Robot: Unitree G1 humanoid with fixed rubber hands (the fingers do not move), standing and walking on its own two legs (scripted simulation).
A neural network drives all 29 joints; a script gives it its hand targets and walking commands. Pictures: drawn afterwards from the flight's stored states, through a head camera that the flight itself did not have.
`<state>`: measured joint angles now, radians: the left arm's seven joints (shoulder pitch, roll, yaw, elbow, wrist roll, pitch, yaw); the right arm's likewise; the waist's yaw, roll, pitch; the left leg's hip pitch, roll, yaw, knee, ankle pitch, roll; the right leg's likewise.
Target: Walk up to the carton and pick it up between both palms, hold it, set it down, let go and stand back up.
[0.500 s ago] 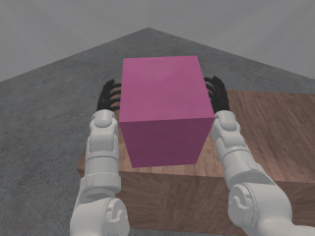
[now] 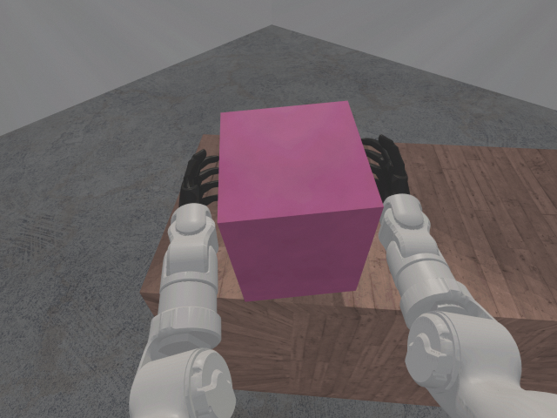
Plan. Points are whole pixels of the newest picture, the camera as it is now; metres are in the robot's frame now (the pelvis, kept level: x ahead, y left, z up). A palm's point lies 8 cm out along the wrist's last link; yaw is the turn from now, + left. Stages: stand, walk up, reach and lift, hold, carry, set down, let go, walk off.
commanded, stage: set down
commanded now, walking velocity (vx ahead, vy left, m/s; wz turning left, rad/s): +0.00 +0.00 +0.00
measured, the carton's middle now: (293, 207) +0.44 +0.03 +0.06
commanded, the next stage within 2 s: none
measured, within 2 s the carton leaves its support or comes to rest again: rests again in 1.58 s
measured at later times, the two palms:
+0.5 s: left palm (200, 212) +0.39 +0.17 +0.10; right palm (388, 192) +0.44 -0.12 +0.11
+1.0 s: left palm (211, 217) +0.40 +0.16 +0.08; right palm (390, 196) +0.45 -0.13 +0.09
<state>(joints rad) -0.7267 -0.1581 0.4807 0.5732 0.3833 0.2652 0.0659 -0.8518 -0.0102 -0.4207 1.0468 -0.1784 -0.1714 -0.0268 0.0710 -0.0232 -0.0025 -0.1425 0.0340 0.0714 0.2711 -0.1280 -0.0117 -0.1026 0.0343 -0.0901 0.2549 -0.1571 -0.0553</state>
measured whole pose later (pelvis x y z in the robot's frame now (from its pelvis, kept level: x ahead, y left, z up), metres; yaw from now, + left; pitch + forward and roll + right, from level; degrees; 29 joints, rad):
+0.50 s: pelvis +0.01 +0.00 +0.00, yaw -1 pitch +4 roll +0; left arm -0.74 -0.19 0.55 0.63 0.40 0.20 0.08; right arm -0.88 -0.01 -0.53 1.08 -0.29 -0.17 0.02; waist 0.10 -0.02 -0.04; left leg -0.22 0.04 0.10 0.28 -0.13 -0.01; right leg -0.20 0.03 -0.07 0.29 -0.17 -0.06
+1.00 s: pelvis +0.01 +0.00 +0.00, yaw -2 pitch +9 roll +0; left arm -0.76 -0.22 0.60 0.69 0.43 0.13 0.11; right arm -0.91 -0.03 -0.60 1.11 -0.37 -0.18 0.06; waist 0.12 -0.02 -0.07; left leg -0.31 0.05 0.11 0.30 -0.14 -0.02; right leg -0.30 0.04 -0.07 0.32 -0.17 -0.06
